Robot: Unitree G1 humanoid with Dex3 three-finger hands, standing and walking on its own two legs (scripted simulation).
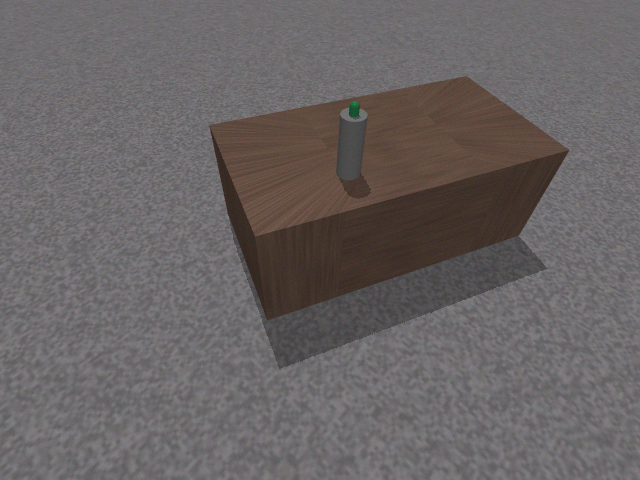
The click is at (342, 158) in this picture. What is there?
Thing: necked bottle
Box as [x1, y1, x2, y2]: [336, 101, 367, 179]
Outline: 356,101 352,101 350,103 350,107 343,109 340,113 336,173 338,176 344,179 356,178 360,172 367,114 365,111 359,108 359,104
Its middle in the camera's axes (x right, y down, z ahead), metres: +0.10 -0.31 +1.19
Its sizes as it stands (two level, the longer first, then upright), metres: 0.079 0.079 0.250
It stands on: a support 0.45 m high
